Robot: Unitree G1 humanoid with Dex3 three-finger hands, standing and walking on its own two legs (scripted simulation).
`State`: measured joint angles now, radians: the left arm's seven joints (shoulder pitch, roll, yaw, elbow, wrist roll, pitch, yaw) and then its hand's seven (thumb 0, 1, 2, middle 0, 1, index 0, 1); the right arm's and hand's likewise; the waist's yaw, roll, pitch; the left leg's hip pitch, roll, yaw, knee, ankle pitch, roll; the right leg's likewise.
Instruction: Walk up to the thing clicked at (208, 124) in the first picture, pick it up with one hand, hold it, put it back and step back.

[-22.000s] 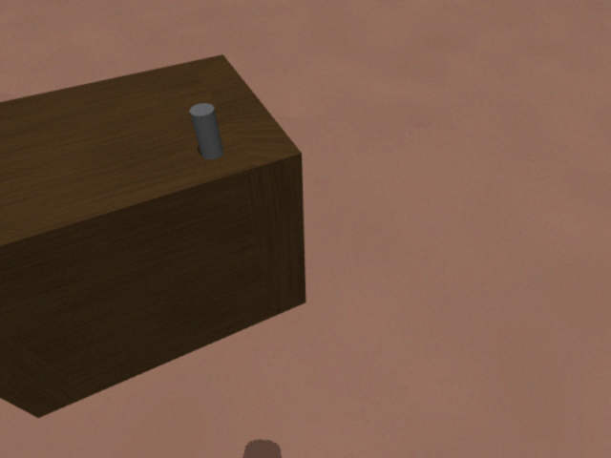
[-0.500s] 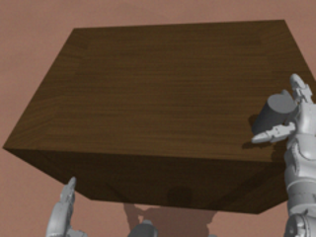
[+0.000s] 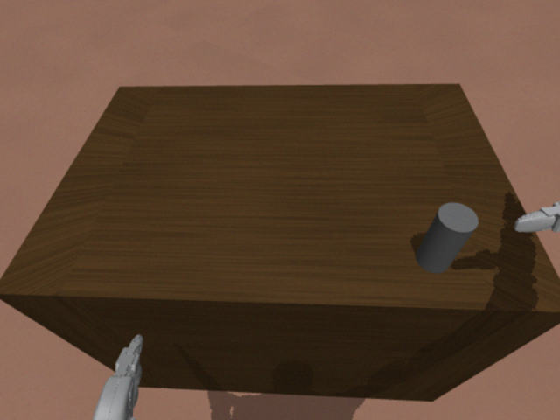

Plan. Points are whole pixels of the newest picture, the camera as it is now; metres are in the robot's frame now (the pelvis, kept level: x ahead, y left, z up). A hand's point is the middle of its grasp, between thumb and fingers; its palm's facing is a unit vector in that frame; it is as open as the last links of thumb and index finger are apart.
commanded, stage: sink last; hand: right
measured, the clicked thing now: (444, 239) +0.41 -0.20 +0.01
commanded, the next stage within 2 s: home in 1.12 s
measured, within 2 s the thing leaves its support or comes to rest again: neither
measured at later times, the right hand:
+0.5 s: hand out of the picture +0.27 -0.28 +0.09, palm faces +0.30 +0.89 -0.34, open 17.4 cm
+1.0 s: hand (557, 409) +0.17 -0.22 +0.10, palm faces +0.32 +0.86 -0.39, open 17.5 cm
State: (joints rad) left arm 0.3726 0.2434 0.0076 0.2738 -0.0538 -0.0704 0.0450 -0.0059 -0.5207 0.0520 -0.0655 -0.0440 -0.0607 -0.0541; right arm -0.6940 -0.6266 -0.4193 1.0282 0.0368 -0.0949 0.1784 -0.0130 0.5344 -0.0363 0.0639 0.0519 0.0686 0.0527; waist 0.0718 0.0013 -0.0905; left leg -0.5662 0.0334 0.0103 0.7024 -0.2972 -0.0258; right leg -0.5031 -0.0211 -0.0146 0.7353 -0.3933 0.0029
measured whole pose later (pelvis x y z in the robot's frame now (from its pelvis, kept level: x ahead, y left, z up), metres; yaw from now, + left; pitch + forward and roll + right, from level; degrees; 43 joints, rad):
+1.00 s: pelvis -0.01 +0.03 +0.02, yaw -3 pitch -2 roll -1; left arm 0.30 0.21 0.13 0.54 -0.02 -0.08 0.09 -0.01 -0.49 0.04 -0.06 -0.05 -0.07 -0.05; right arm 0.50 -0.30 -0.23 -0.19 0.05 -0.12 -0.03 -0.02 0.57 -0.05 0.06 0.06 0.07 0.06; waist -0.05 -0.05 0.01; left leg -0.26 0.04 0.06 0.55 -0.25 0.00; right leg -0.20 -0.02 0.03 0.52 -0.29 0.03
